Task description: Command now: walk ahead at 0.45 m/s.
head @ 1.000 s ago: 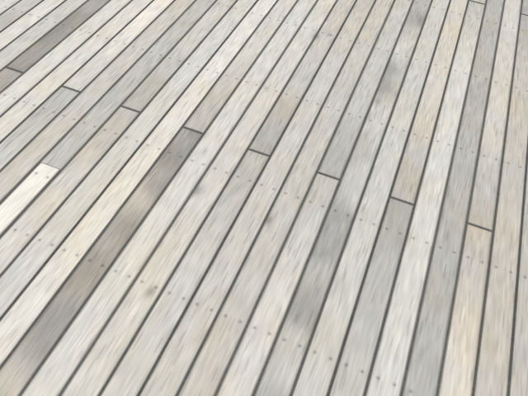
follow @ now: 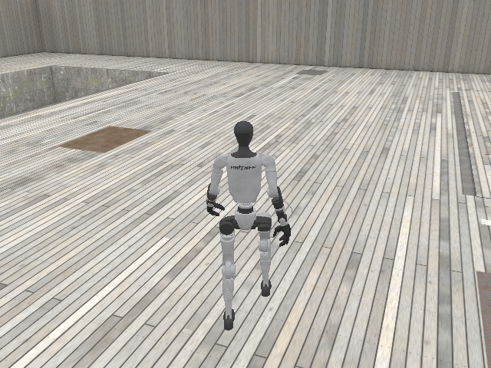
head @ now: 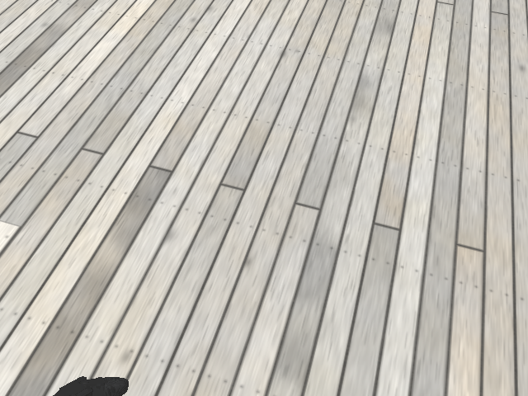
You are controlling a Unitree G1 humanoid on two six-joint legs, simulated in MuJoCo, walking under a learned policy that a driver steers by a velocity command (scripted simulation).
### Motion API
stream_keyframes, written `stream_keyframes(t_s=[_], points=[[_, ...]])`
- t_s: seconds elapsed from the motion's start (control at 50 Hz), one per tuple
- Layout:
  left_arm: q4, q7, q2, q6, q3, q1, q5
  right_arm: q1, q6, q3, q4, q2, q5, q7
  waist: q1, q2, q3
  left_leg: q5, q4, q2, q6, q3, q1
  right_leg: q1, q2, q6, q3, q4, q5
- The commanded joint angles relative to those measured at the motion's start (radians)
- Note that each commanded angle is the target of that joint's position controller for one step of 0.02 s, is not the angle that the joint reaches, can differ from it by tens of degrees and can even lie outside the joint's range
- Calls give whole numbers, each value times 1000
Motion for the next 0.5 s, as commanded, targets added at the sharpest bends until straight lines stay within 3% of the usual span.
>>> stream_keyframes(t_s=[0.02, 0.06, 0.08, 0.1, 0.12, 0.14, 0.16, 0.18, 0.2, 0.22, 0.24, 0.26, 0.32, 0.4, 0.5], points=[[-111, -4, 54, -11, 3, -146, -8, -6, -20, -46, -41, -206, 13, -12, 24, 145, 107, 337, -112, 235, 145, -103, -140, 98, 37, -9, -8, -155, 109], [-112, -3, 90, -12, 16, -126, -6, -19, -18, -50, -35, -210, 14, -9, 56, 143, 89, 495, -49, 262, 121, -90, -61, 131, 46, -43, 3, -193, 89], [-103, 0, 110, -11, 26, -82, -3, -28, -13, -55, -36, -221, 9, -8, 85, 154, 46, 663, 24, 264, 107, -76, -25, 191, 66, -63, -8, -189, 59], [-77, 6, 136, -7, 42, 15, -2, -37, -5, -57, -37, -227, 2, -8, 139, 162, -25, 833, 154, 246, 89, -52, -16, 313, 94, -88, -30, -183, 29], [-28, 14, 166, 0, 62, 175, -4, -41, 5, -53, -42, -215, -5, -9, 213, 151, -120, 893, 351, 206, 64, -22, -81, 523, 108, -115, -43, -182, 19], [7, 27, 227, 7, 79, 349, 6, -27, 8, -36, -67, -175, -24, -12, 264, 35, -253, 590, 673, 154, 36, -1, -316, 831, -78, -173, 175, -150, -26], [31, 13, 293, 3, 84, 389, 21, 136, -12, 7, -71, -9, -10, 1, 160, -281, -423, -207, 1035, -46, -18, -50, -641, 1090, -321, -343, 720, -341, -344], [28, 11, 188, 0, 62, 355, 11, 61, -34, -18, -58, -127, 18, 8, 196, -187, -349, -236, 1154, -7, -2, -150, -753, 1015, -298, -312, 834, -479, -505], [21, 14, 152, -3, 50, 265, 8, -69, -45, -37, -100, -191, 43, 11, 181, -118, -166, -147, 1165, 46, 13, -112, -821, 857, -272, -262, 667, -490, -458], [10, 14, 138, -7, 45, 191, 14, -130, -51, -35, -115, -189, 35, 4, 147, -13, -96, -48, 1117, 99, 19, -90, -776, 700, -236, -240, 538, -504, -320], [8, 10, 118, -12, 40, 146, 25, -153, -48, -40, -118, -181, 17, -2, 113, 8, -53, 8, 1061, 133, 17, -82, -728, 578, -194, -227, 435, -521, -195], [10, 8, 99, -18, 35, 125, 38, -126, -37, -42, -112, -167, 10, -3, 76, -24, -55, 46, 1027, 162, 18, -94, -662, 509, -161, -220, 368, -547, -141], [38, 7, 97, -35, 35, 136, 26, -117, -6, -38, -110, -130, 3, -8, 48, -33, -29, 76, 941, 181, -1, -76, -638, 417, -137, -243, 271, -614, -88], [73, 27, 141, -29, 44, 202, 22, -275, -6, -36, -163, -134, -12, -9, 84, 0, 28, 270, 725, 190, -40, -66, -766, 449, -132, -243, 207, -651, -37], [118, 41, 166, -11, 46, 310, 4, -459, -27, -22, -213, -109, -5, 9, 156, 10, 53, 443, 442, 136, -51, -22, -719, 505, -107, -203, 143, -629, 8]])
Velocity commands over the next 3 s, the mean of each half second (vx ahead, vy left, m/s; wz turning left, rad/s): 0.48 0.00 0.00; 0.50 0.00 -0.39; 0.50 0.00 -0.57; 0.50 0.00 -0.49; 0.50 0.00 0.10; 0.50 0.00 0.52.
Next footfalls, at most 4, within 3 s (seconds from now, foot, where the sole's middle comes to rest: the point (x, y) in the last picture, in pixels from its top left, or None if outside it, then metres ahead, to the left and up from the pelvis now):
0.14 right None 0.27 -0.13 -0.78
0.68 left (207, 365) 0.56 0.10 -0.78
1.20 right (322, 285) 0.76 -0.22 -0.78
1.70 left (298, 192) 1.11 -0.20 -0.78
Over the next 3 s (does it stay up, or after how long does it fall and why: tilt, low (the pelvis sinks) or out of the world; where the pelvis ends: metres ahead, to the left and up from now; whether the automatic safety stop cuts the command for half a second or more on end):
stays up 1.43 -0.64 0.01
